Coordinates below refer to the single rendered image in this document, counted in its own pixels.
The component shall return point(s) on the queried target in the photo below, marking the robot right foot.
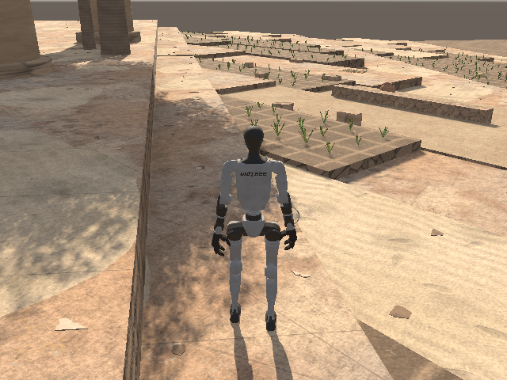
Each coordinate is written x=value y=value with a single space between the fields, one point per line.
x=270 y=324

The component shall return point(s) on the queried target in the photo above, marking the robot right forearm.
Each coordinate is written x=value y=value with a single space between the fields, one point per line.
x=287 y=214

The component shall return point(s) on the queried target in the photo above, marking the right robot hand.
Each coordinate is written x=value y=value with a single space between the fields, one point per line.
x=291 y=240

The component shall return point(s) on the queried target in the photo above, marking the left robot hand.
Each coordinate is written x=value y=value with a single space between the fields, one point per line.
x=216 y=245

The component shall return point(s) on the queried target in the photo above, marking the left robot upper arm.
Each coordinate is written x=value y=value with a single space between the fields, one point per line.
x=225 y=181

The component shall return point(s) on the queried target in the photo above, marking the right robot upper arm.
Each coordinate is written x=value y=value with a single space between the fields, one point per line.
x=281 y=181

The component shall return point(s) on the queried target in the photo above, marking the robot left forearm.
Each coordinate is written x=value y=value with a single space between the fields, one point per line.
x=220 y=217

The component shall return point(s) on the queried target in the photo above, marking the robot head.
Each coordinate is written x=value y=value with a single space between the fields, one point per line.
x=253 y=136

